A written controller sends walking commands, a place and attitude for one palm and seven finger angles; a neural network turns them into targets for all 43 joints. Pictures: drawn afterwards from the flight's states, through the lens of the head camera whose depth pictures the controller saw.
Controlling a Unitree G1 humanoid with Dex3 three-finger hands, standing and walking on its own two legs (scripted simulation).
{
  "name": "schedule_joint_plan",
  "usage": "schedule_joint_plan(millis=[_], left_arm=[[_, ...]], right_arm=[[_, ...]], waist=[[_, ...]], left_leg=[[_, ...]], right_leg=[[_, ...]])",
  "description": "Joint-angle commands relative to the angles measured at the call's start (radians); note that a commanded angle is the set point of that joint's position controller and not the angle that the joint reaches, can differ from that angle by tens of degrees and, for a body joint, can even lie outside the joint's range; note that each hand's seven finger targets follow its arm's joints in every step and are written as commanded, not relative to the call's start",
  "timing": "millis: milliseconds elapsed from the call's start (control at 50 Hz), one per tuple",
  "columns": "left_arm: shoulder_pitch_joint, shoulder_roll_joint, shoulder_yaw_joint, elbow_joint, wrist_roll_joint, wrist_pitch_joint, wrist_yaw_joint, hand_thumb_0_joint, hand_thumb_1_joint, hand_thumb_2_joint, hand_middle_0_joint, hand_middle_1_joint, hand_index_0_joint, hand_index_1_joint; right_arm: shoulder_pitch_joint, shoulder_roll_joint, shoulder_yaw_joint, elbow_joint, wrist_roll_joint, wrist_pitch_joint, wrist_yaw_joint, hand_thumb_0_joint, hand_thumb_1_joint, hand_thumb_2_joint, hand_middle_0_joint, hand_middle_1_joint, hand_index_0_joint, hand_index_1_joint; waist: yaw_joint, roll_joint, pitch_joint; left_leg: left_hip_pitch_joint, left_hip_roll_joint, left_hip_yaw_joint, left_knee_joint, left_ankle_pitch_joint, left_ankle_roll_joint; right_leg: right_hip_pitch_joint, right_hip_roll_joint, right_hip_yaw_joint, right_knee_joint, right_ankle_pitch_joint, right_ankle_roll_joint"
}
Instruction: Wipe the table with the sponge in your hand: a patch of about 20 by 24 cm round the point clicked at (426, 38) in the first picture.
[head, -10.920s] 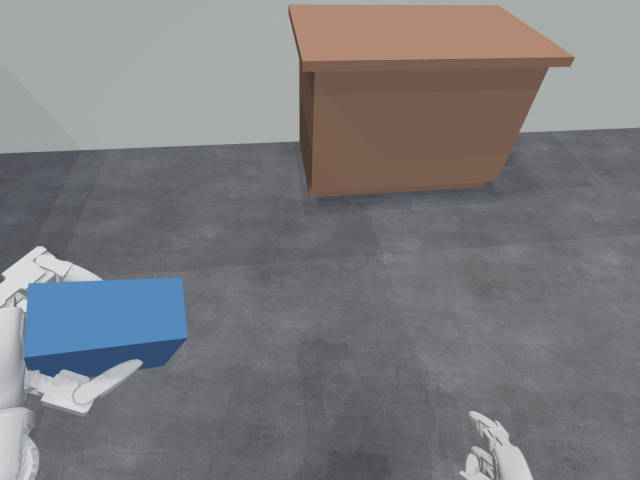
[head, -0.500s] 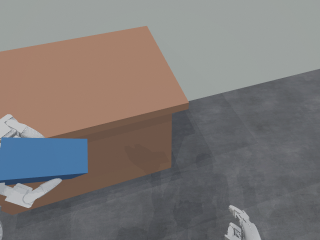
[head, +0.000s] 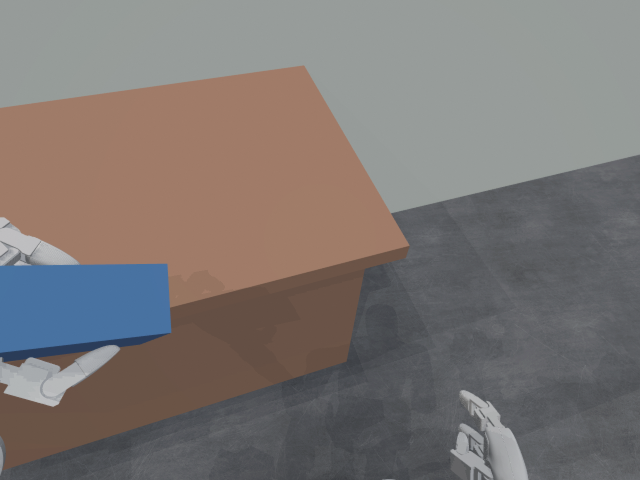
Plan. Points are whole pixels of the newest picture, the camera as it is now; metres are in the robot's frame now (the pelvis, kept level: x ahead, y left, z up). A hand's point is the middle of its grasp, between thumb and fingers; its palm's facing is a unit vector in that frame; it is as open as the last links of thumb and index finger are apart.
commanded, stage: come to a stop and stand still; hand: left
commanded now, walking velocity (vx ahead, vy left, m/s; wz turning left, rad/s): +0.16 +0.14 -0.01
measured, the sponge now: (105, 311) +0.23 +0.21 +0.16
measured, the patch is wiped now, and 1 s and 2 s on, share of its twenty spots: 0.00 0.00 0.00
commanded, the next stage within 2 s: look again from close up in 0.96 s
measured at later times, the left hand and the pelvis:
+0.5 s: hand (31, 301) +0.24 +0.27 +0.17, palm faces +0.37 -0.82 -0.43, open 10.2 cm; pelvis +0.02 +0.03 +0.00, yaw +0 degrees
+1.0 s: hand (40, 344) +0.20 +0.25 +0.16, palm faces +0.36 -0.84 -0.39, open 10.2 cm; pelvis -0.02 +0.01 +0.01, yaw -1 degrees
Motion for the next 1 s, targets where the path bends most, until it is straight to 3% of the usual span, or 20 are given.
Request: schedule_joint_plan(millis=[0, 40, 80, 100, 120, 160, 220, 280, 300, 320, 360, 400, 480, 580, 620, 660, 700, 760, 840, 980], left_arm=[[0.004, 0.145, 0.088, -0.200, -0.016, -0.048, 0.017, 0.000, 0.100, 1.300, -1.200, -1.600, -1.200, -1.600], [-0.035, 0.151, 0.097, -0.148, -0.010, -0.038, 0.019, 0.000, 0.100, 1.300, -1.200, -1.600, -1.200, -1.600], [-0.079, 0.175, 0.117, -0.091, -0.020, -0.021, 0.019, 0.000, 0.100, 1.300, -1.200, -1.600, -1.200, -1.600], [-0.073, 0.152, 0.100, -0.061, -0.032, -0.018, 0.016, 0.000, 0.100, 1.300, -1.200, -1.600, -1.200, -1.600], [-0.080, 0.156, 0.102, -0.065, -0.029, -0.020, 0.019, 0.000, 0.100, 1.300, -1.200, -1.600, -1.200, -1.600], [-0.103, 0.153, 0.092, -0.104, -0.016, -0.030, 0.024, 0.000, 0.100, 1.300, -1.200, -1.600, -1.200, -1.600], [-0.042, 0.141, 0.086, -0.157, 0.001, -0.036, 0.034, 0.000, 0.100, 1.300, -1.200, -1.600, -1.200, -1.600], [0.003, 0.132, 0.080, -0.212, -0.003, -0.027, 0.043, 0.000, 0.100, 1.300, -1.200, -1.600, -1.200, -1.600], [-0.004, 0.134, 0.073, -0.242, -0.008, -0.023, 0.043, 0.000, 0.100, 1.300, -1.200, -1.600, -1.200, -1.600], [-0.023, 0.140, 0.070, -0.271, -0.011, -0.025, 0.043, 0.000, 0.100, 1.300, -1.200, -1.600, -1.200, -1.600], [0.014, 0.155, 0.086, -0.223, -0.015, -0.029, 0.034, 0.000, 0.100, 1.300, -1.200, -1.600, -1.200, -1.600], [-0.042, 0.154, 0.078, -0.242, -0.006, -0.039, 0.022, 0.000, 0.100, 1.300, -1.200, -1.600, -1.200, -1.600], [-0.039, 0.125, 0.043, -0.257, -0.010, -0.029, 0.017, 0.000, 0.100, 1.300, -1.200, -1.600, -1.200, -1.600], [-0.038, 0.129, 0.046, -0.209, -0.012, -0.004, 0.016, 0.000, 0.100, 1.300, -1.200, -1.600, -1.200, -1.600], [-0.026, 0.118, 0.046, -0.153, -0.022, 0.010, 0.010, 0.000, 0.100, 1.300, -1.200, -1.600, -1.200, -1.600], [-0.026, 0.141, 0.059, -0.165, -0.041, 0.021, 0.010, 0.000, 0.100, 1.300, -1.200, -1.600, -1.200, -1.600], [-0.061, 0.144, 0.055, -0.164, -0.040, 0.024, 0.016, 0.000, 0.100, 1.300, -1.200, -1.600, -1.200, -1.600], [-0.118, 0.153, 0.052, -0.175, -0.037, 0.017, 0.020, 0.000, 0.100, 1.300, -1.200, -1.600, -1.200, -1.600], [-0.107, 0.132, 0.028, -0.105, -0.024, 0.013, 0.010, 0.000, 0.100, 1.300, -1.200, -1.600, -1.200, -1.600], [-0.091, 0.128, 0.023, -0.141, -0.014, -0.012, 0.013, 0.000, 0.100, 1.300, -1.200, -1.600, -1.200, -1.600]], right_arm=[[-0.044, -0.161, -0.041, -0.117, 0.000, -0.044, -0.027, 0.000, -0.900, -0.900, 0.200, 0.300, 0.200, 0.300], [-0.051, -0.156, -0.036, -0.114, -0.002, -0.027, -0.037, 0.000, -0.900, -0.900, 0.200, 0.300, 0.200, 0.300], [-0.048, -0.127, -0.020, -0.134, 0.001, -0.012, -0.035, 0.000, -0.900, -0.900, 0.200, 0.300, 0.200, 0.300], [-0.046, -0.147, -0.037, -0.130, 0.001, -0.011, -0.024, 0.000, -0.900, -0.900, 0.200, 0.300, 0.200, 0.300], [-0.058, -0.132, -0.020, -0.121, 0.001, -0.007, -0.020, 0.000, -0.900, -0.900, 0.200, 0.300, 0.200, 0.300], [-0.094, -0.109, 0.005, -0.119, 0.000, 0.003, -0.024, 0.000, -0.900, -0.900, 0.200, 0.300, 0.200, 0.300], [-0.118, -0.106, 0.009, -0.141, -0.016, 0.013, -0.042, 0.000, -0.900, -0.900, 0.200, 0.300, 0.200, 0.300], [-0.084, -0.113, -0.004, -0.151, -0.021, 0.025, -0.050, 0.000, -0.900, -0.900, 0.200, 0.300, 0.200, 0.300], [-0.074, -0.128, -0.014, -0.157, -0.020, 0.031, -0.053, 0.000, -0.900, -0.900, 0.200, 0.300, 0.200, 0.300], [-0.072, -0.152, -0.025, -0.165, -0.016, 0.030, -0.055, 0.000, -0.900, -0.900, 0.200, 0.300, 0.200, 0.300], [-0.061, -0.169, -0.037, -0.176, -0.010, 0.020, -0.057, 0.000, -0.900, -0.900, 0.200, 0.300, 0.200, 0.300], [-0.068, -0.155, -0.026, -0.163, -0.035, 0.010, -0.048, 0.000, -0.900, -0.900, 0.200, 0.300, 0.200, 0.300], [-0.032, -0.167, -0.038, -0.152, -0.019, -0.025, -0.020, 0.000, -0.900, -0.900, 0.200, 0.300, 0.200, 0.300], [-0.054, -0.170, -0.027, -0.154, -0.008, -0.021, -0.015, 0.000, -0.900, -0.900, 0.200, 0.300, 0.200, 0.300], [-0.061, -0.157, -0.023, -0.158, -0.003, -0.014, -0.018, 0.000, -0.900, -0.900, 0.200, 0.300, 0.200, 0.300], [-0.055, -0.148, -0.023, -0.153, -0.001, -0.001, -0.022, 0.000, -0.900, -0.900, 0.200, 0.300, 0.200, 0.300], [-0.071, -0.135, -0.007, -0.139, -0.007, 0.004, -0.029, 0.000, -0.900, -0.900, 0.200, 0.300, 0.200, 0.300], [-0.086, -0.147, -0.006, -0.127, -0.009, 0.007, -0.045, 0.000, -0.900, -0.900, 0.200, 0.300, 0.200, 0.300], [-0.085, -0.157, -0.006, -0.134, -0.011, 0.007, -0.053, 0.000, -0.900, -0.900, 0.200, 0.300, 0.200, 0.300], [-0.066, -0.167, -0.011, -0.137, -0.013, -0.021, -0.050, 0.000, -0.900, -0.900, 0.200, 0.300, 0.200, 0.300]], waist=[[0.010, 0.214, -0.178], [0.011, 0.098, -0.167], [-0.008, -0.235, -0.136], [0.004, -0.290, -0.123], [-0.001, -0.219, -0.135], [0.001, -0.125, -0.156], [0.021, -0.128, -0.183], [0.007, -0.069, -0.208], [0.002, -0.027, -0.211], [0.009, 0.048, -0.214], [0.021, 0.179, -0.181], [0.009, 0.322, -0.128], [0.000, 0.263, -0.207], [-0.001, 0.200, -0.186], [0.002, 0.045, -0.163], [-0.003, -0.047, -0.142], [-0.005, -0.054, -0.108], [-0.002, -0.017, -0.114], [0.004, 0.043, -0.012], [0.013, 0.115, -0.070]], left_leg=[[0.112, 0.198, -0.173, -0.142, 0.249, 0.107], [-0.004, 0.163, -0.147, -0.045, 0.084, 0.061], [-0.176, -0.024, -0.036, 0.215, -0.179, -0.038], [-0.202, -0.035, -0.094, 0.388, -0.260, -0.052], [-0.221, -0.021, -0.152, 0.461, -0.256, -0.059], [-0.182, -0.008, -0.144, 0.391, -0.252, -0.063], [-0.095, -0.033, -0.075, 0.186, -0.163, -0.054], [0.042, -0.048, -0.064, -0.056, 0.052, -0.052], [0.113, -0.015, -0.082, -0.115, 0.196, -0.048], [0.150, 0.079, -0.164, -0.135, 0.399, -0.024], [0.184, 0.213, -0.299, -0.188, 0.528, 0.033], [0.126, 0.264, -0.359, -0.251, 0.592, 0.083], [0.281, 0.228, -0.248, -0.152, 0.677, 0.066], [0.104, 0.175, -0.196, -0.118, 0.339, 0.020], [0.003, 0.074, -0.127, -0.072, 0.033, -0.029], [0.043, 0.005, -0.117, 0.042, -0.071, -0.043], [0.049, -0.007, -0.147, 0.061, -0.062, -0.038], [0.087, 0.010, -0.177, -0.039, 0.008, -0.025], [0.016, 0.035, -0.209, -0.121, -0.142, -0.007], [-0.015, 0.048, -0.232, -0.197, -0.102, -0.004]], right_leg=[[0.120, 0.029, -0.036, -0.256, 0.084, 0.001], [0.261, -0.008, 0.023, -0.424, 0.229, -0.022], [0.308, -0.273, 0.452, -0.530, 0.501, -0.141], [0.304, -0.352, 0.515, -0.553, 0.650, -0.199], [0.331, -0.355, 0.455, -0.523, 0.790, -0.212], [0.370, -0.297, 0.284, -0.444, 0.992, -0.184], [0.384, -0.226, 0.164, -0.422, 0.987, -0.148], [0.355, -0.167, 0.122, -0.380, 0.817, -0.102], [0.315, -0.138, 0.114, -0.353, 0.710, -0.075], [0.265, -0.084, 0.091, -0.323, 0.530, -0.043], [0.135, 0.021, 0.067, -0.256, 0.108, -0.015], [0.078, 0.042, 0.090, -0.096, -0.048, -0.014], [0.074, 0.067, 0.074, -0.246, 0.060, -0.008], [0.279, 0.049, 0.079, -0.498, 0.281, -0.011], [0.272, -0.018, 0.187, -0.506, 0.344, -0.046], [0.140, -0.127, 0.324, -0.596, 0.245, -0.109], [0.089, -0.143, 0.330, -0.620, 0.140, -0.121], [0.102, -0.089, 0.253, -0.583, 0.107, -0.087], [0.058, -0.032, 0.237, -0.617, -0.091, -0.052], [0.191, 0.012, 0.188, -0.556, 0.069, -0.040]])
